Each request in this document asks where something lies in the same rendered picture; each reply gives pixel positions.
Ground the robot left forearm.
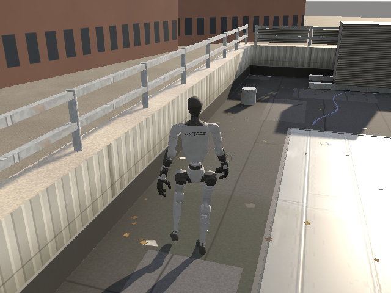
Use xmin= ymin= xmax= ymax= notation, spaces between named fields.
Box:
xmin=159 ymin=149 xmax=172 ymax=180

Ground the robot left upper arm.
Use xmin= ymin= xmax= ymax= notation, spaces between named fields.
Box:
xmin=167 ymin=123 xmax=182 ymax=158

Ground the robot right upper arm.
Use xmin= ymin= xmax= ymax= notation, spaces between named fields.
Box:
xmin=208 ymin=123 xmax=224 ymax=156

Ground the humanoid robot torso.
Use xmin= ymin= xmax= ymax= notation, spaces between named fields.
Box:
xmin=181 ymin=121 xmax=210 ymax=183

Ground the robot right forearm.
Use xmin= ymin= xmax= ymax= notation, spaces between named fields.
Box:
xmin=218 ymin=147 xmax=228 ymax=169

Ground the right robot hand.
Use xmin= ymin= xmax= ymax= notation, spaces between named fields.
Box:
xmin=215 ymin=167 xmax=229 ymax=179

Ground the left robot thigh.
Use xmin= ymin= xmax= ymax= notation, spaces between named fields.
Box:
xmin=174 ymin=169 xmax=188 ymax=203

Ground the left robot hand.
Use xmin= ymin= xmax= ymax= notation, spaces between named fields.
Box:
xmin=157 ymin=179 xmax=171 ymax=197

